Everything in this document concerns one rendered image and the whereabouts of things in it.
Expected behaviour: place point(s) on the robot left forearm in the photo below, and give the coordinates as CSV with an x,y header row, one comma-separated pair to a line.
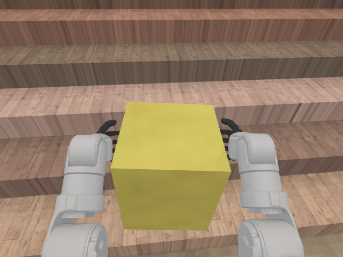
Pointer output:
x,y
84,172

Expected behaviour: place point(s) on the robot right upper arm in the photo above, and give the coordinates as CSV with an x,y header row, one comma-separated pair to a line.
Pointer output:
x,y
268,238

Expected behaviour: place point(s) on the carton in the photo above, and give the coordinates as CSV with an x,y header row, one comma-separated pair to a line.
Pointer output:
x,y
169,167

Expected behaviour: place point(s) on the robot left hand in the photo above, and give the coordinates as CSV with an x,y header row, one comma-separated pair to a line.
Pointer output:
x,y
105,127

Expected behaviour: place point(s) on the robot left upper arm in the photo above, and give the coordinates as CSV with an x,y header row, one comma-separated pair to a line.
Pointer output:
x,y
77,240

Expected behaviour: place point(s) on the robot right forearm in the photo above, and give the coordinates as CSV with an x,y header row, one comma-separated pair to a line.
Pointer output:
x,y
260,181

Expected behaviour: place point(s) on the robot right hand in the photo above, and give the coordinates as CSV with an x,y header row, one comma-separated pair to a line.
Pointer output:
x,y
235,129

